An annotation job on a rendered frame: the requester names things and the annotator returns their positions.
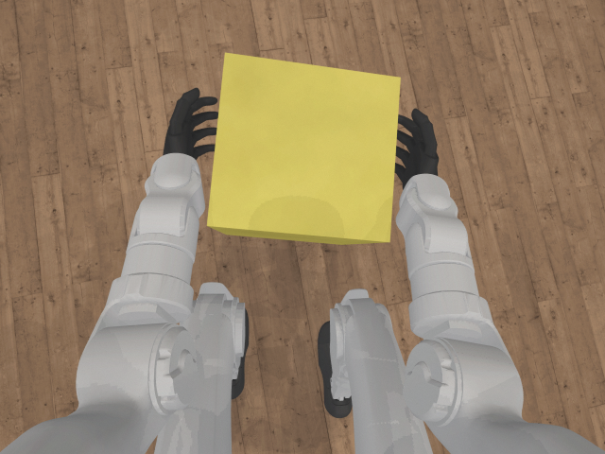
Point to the right robot foot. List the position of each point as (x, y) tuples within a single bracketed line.
[(342, 406)]

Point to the carton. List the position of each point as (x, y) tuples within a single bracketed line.
[(304, 152)]

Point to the right robot shin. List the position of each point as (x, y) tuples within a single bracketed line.
[(340, 385)]

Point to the robot left forearm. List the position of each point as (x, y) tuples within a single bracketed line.
[(154, 286)]

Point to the robot left hand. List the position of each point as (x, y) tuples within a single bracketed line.
[(180, 137)]

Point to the robot right forearm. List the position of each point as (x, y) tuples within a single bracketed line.
[(445, 300)]

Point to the robot left upper arm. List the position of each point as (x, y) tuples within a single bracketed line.
[(131, 379)]

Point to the robot right upper arm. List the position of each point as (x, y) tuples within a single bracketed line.
[(470, 396)]

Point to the robot right hand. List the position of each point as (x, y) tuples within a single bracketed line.
[(422, 157)]

